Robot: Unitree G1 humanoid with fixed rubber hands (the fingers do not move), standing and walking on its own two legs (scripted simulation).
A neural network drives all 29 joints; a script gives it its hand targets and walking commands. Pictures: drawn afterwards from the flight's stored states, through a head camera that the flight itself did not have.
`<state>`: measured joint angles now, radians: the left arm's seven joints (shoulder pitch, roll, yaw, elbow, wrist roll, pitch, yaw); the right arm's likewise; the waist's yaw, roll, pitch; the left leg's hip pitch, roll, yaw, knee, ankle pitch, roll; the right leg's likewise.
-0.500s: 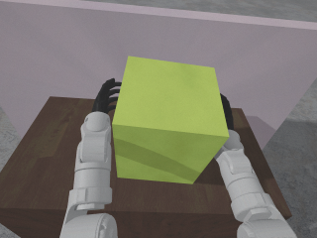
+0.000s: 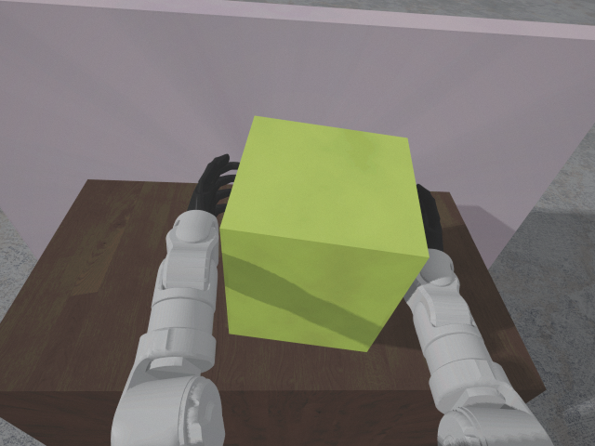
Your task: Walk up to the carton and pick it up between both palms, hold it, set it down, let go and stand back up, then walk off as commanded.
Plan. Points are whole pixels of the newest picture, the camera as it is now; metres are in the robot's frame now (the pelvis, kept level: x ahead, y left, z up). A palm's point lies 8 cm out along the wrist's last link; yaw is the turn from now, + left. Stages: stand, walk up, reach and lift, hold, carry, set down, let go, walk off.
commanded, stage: set down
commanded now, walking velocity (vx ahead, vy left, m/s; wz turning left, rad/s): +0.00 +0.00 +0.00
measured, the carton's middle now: (313, 240) +0.38 -0.03 +0.08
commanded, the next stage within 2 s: none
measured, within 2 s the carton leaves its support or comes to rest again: rests again in 1.78 s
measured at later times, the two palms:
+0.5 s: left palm (208, 209) +0.43 +0.12 +0.11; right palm (416, 247) +0.36 -0.18 +0.09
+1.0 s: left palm (212, 216) +0.45 +0.12 +0.07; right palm (405, 253) +0.38 -0.18 +0.05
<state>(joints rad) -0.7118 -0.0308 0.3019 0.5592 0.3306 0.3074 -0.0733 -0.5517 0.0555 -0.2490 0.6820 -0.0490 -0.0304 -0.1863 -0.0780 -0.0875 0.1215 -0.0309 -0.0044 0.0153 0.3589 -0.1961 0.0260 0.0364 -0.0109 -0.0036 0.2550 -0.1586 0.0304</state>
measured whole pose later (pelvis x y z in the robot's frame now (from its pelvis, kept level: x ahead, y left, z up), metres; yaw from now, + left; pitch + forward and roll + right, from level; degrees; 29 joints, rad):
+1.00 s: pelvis +0.02 +0.00 +0.00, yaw +1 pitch +4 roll -2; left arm -0.83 0.05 0.33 1.01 0.30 0.00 -0.06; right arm -0.59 0.16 -0.52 0.85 -0.29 -0.22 -0.17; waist -0.10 -0.05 0.01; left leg -0.24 -0.01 -0.01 0.38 -0.21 0.02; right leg -0.15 -0.01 -0.03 0.25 -0.16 0.03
